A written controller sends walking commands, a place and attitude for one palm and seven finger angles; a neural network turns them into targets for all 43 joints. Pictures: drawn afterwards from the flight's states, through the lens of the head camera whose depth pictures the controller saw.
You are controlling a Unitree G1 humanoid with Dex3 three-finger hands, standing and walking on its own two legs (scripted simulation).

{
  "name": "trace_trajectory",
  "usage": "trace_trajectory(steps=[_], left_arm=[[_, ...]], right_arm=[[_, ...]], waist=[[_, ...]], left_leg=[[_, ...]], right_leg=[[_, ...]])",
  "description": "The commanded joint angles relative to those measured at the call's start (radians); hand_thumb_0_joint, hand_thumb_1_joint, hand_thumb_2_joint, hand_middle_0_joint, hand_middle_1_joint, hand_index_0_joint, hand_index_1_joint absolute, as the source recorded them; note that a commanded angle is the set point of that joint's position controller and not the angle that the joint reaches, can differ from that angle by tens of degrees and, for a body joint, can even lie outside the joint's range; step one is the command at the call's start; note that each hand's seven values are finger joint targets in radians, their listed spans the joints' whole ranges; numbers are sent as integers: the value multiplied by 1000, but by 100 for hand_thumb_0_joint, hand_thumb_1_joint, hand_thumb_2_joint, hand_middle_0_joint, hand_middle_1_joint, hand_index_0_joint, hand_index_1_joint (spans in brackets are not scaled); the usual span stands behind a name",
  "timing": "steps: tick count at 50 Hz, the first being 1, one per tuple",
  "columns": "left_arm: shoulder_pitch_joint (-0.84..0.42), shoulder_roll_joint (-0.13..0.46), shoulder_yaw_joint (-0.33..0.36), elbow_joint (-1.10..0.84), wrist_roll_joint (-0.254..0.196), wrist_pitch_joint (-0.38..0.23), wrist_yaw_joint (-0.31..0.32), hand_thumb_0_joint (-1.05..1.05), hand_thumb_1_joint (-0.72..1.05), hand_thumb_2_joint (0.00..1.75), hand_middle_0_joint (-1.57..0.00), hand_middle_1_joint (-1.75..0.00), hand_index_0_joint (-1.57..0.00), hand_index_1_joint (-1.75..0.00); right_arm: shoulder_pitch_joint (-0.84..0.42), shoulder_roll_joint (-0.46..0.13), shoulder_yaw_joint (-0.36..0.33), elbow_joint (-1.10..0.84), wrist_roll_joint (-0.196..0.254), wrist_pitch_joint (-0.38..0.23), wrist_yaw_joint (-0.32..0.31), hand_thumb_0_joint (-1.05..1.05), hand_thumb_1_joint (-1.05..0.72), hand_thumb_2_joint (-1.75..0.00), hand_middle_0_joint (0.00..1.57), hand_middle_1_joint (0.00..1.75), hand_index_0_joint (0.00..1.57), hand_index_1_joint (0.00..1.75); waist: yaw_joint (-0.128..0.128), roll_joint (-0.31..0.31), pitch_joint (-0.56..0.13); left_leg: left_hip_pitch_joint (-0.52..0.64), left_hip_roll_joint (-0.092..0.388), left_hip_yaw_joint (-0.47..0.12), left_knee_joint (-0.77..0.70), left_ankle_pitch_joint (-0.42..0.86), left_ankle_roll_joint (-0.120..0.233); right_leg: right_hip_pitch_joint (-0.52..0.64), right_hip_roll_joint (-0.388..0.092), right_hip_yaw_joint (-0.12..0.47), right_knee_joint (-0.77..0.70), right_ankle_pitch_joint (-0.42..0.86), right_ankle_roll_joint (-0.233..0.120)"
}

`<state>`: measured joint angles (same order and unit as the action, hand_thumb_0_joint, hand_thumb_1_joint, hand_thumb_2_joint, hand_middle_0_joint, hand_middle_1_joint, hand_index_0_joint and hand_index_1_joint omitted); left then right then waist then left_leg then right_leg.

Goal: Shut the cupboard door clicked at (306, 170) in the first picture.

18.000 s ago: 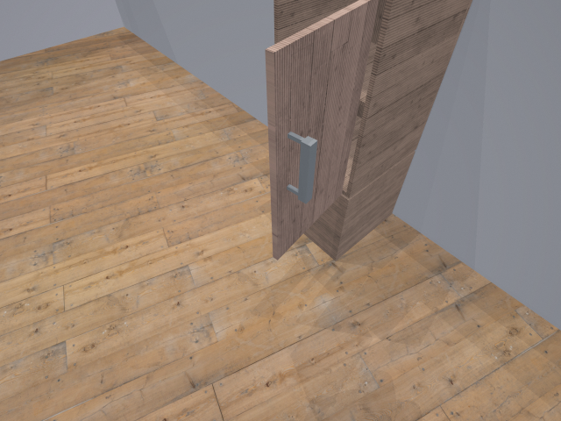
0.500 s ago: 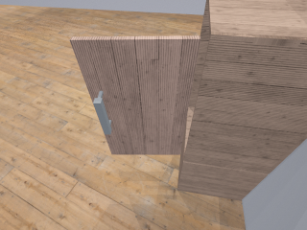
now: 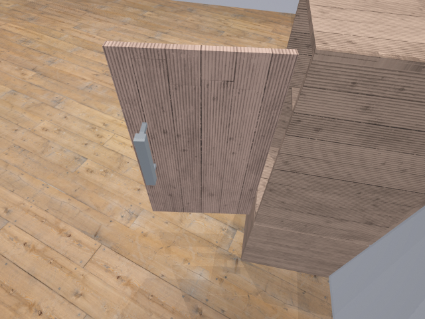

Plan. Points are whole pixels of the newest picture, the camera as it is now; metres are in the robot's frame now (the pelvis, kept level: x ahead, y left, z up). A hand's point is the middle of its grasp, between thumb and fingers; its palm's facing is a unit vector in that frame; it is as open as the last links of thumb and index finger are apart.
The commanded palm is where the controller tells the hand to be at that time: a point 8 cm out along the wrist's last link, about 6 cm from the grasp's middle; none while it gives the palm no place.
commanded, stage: raise the hand and make a fist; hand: left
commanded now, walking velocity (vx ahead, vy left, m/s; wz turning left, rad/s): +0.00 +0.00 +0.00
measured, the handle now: (147, 155) +0.47 +0.18 +0.00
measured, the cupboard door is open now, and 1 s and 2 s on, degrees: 99 99 99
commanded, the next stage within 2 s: bring the fist close to the handle in 1.86 s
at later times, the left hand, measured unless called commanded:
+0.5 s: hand out of the picture +0.11 +0.18 -0.04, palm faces +0.15 -0.99 -0.06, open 5.5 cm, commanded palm +0.11 +0.22 -0.04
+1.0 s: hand (119, 303) +0.16 +0.17 -0.04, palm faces -0.02 -1.00 -0.01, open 3.4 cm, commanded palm +0.13 +0.24 -0.02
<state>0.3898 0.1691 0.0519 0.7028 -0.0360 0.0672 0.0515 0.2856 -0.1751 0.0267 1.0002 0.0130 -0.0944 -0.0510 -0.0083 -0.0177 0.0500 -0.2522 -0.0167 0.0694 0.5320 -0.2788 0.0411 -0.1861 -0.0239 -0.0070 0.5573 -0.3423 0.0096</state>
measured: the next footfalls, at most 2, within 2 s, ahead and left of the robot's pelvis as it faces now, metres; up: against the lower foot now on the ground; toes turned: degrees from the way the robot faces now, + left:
none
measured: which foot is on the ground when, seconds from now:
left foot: down 0.00-1.00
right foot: down 0.00-1.00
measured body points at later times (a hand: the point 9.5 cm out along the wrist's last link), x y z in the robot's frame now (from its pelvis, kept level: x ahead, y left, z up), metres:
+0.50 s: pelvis -0.06 -0.04 -0.11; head +0.00 -0.03 +0.34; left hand +0.09 +0.23 -0.04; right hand +0.20 -0.26 -0.15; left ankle +0.00 +0.09 -0.73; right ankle -0.05 -0.13 -0.73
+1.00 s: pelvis -0.05 -0.01 -0.09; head +0.02 +0.00 +0.36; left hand +0.15 +0.23 -0.03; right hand +0.12 -0.26 -0.17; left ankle +0.00 +0.09 -0.73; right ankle -0.05 -0.13 -0.73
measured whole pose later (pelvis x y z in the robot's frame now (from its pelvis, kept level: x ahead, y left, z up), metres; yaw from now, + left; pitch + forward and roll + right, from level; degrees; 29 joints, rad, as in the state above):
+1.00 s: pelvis -0.05 -0.01 -0.09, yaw +1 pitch +15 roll -3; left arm 0.44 0.23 0.12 -0.07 -0.29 -0.39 -0.28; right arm 0.27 -0.26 -0.03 0.55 0.03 -0.23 -0.06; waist 0.00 0.04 -0.14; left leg -0.97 0.02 0.00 1.18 -0.48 0.03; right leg -0.85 0.01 -0.06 1.15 -0.57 0.00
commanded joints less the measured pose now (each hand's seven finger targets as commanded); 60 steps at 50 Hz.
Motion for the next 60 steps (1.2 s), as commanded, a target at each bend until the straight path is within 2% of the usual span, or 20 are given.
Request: trace_trajectory(steps=[1,2,4,5,6,9,12,15,20,23,26,30,32,35,37,42,46,50,55,60], left_arm=[[135,-86,-130,-683,-105,-121,57,0,90,90,-25,-36,-25,-36],[-91,-11,-88,-854,-117,-152,56,0,90,90,-27,-38,-27,-38],[-36,39,4,-665,-108,-242,20,0,90,90,-31,-42,-31,-42],[136,44,67,-514,-118,-293,-17,0,90,90,-33,-44,-33,-44],[225,2,62,-449,-145,-369,-73,0,90,90,-35,-46,-35,-46],[387,24,166,-471,-214,-601,-294,0,90,90,-40,-52,-40,-52],[309,122,245,-493,-254,-693,-446,0,90,90,-46,-58,-46,-58],[78,234,300,-750,-291,-673,-451,0,90,90,-51,-64,-51,-64],[-243,220,189,-1162,-304,-771,-373,0,90,90,-60,-74,-60,-74],[-189,170,98,-1069,-304,-753,-412,0,90,90,-66,-80,-66,-80],[-156,201,103,-878,-305,-604,-470,0,90,90,-71,-86,-71,-86],[7,276,244,-769,-321,-323,-470,0,90,90,-79,-94,-79,-94],[45,266,297,-867,-341,-272,-411,0,90,90,-82,-98,-82,-98],[54,246,352,-953,-339,-344,-285,0,90,90,-88,-104,-88,-104],[47,195,288,-982,-312,-436,-247,0,90,90,-92,-108,-92,-108],[3,130,103,-950,-257,-586,-298,0,90,90,-101,-118,-101,-118],[14,178,125,-976,-277,-556,-347,0,90,90,-108,-126,-108,-126],[34,245,228,-1059,-281,-511,-292,0,90,90,-115,-134,-115,-134],[31,176,181,-1036,-265,-477,-233,0,90,90,-124,-144,-124,-144],[-33,142,83,-945,-238,-429,-294,0,90,90,-130,-150,-130,-150]], right_arm=[[-22,-137,-34,-204,24,-266,-17,0,-90,-90,20,30,20,30],[-11,-191,-72,-270,23,-269,9,0,-90,-90,20,30,20,30],[-81,-193,-81,-336,8,-277,18,0,-90,-90,20,30,20,30],[-91,-183,-96,-360,13,-269,25,0,-90,-90,20,30,20,30],[-109,-172,-96,-390,9,-262,35,0,-90,-90,20,30,20,30],[-140,-182,-132,-451,-16,-237,65,0,-90,-90,20,30,20,30],[-173,-185,-142,-532,-1,-224,75,0,-90,-90,20,30,20,30],[-185,-186,-131,-600,2,-211,54,0,-90,-90,20,30,20,30],[-138,-181,-102,-597,-5,-239,9,0,-90,-90,20,30,20,30],[-120,-197,-93,-568,7,-250,-23,0,-90,-90,20,30,20,30],[-104,-204,-80,-568,32,-235,-48,0,-90,-90,20,30,20,30],[-144,-191,-80,-650,51,-186,-53,0,-90,-90,20,30,20,30],[-147,-158,-75,-683,48,-165,-42,0,-90,-90,20,30,20,30],[-139,-131,-78,-663,29,-158,-33,0,-90,-90,20,30,20,30],[-108,-130,-81,-644,19,-168,-21,0,-90,-90,20,30,20,30],[-67,-178,-87,-609,7,-200,-8,0,-90,-90,20,30,20,30],[-56,-204,-92,-623,19,-213,-17,0,-90,-90,20,30,20,30],[-72,-191,-90,-638,19,-190,-19,0,-90,-90,20,30,20,30],[-74,-180,-73,-654,14,-146,-9,0,-90,-90,20,30,20,30],[-55,-201,-60,-667,20,-134,-7,0,-90,-90,20,30,20,30]], waist=[[-29,248,-309],[-46,189,-181],[-48,-40,44],[-9,-150,89],[11,-277,63],[95,-316,-242],[112,-87,-341],[97,166,-412],[-26,168,-452],[-64,84,-348],[-64,30,-274],[53,-41,-359],[83,-43,-410],[95,-52,-415],[67,-23,-381],[-8,52,-344],[3,73,-426],[50,109,-469],[26,105,-368],[-17,71,-275]], left_leg=[[276,110,-162,-97,638,-76],[117,93,-166,-54,428,-78],[-165,36,-156,38,54,-57],[-246,17,-137,78,10,-50],[-302,12,-129,145,25,-47],[-377,-2,-89,341,257,-67],[-461,-22,-54,439,174,-62],[-491,-20,-43,502,55,-41],[-501,24,-105,608,-65,-5],[-588,34,-110,644,-148,4],[-661,37,-112,632,-194,5],[-669,14,-104,568,-165,0],[-632,11,-102,537,-111,-11],[-594,24,-114,508,-30,-20],[-563,31,-120,490,11,-22],[-502,34,-136,484,-27,-12],[-447,34,-152,449,-58,-10],[-386,36,-165,399,-22,-20],[-385,43,-175,365,-54,-26],[-418,44,-183,355,-128,-20]], right_leg=[[-252,29,-63,133,26,-19],[-253,17,-62,99,53,-23],[-348,17,-92,24,34,-32],[-373,16,-86,6,-20,-36],[-430,20,-87,58,-22,-33],[-410,30,-90,340,393,-27],[-466,15,-22,436,324,-33],[-547,23,32,446,99,-45],[-690,43,96,417,-117,-38],[-730,45,115,372,-243,-29],[-710,37,141,308,-333,-15],[-519,-2,181,251,-349,8],[-441,-21,174,257,-229,24],[-429,0,108,323,-38,19],[-493,21,49,376,70,3],[-663,51,-25,430,-36,-29],[-640,55,-36,415,-69,-36],[-582,68,-62,425,-22,-46],[-587,76,-81,404,-21,-46],[-610,74,-74,365,-54,-42]])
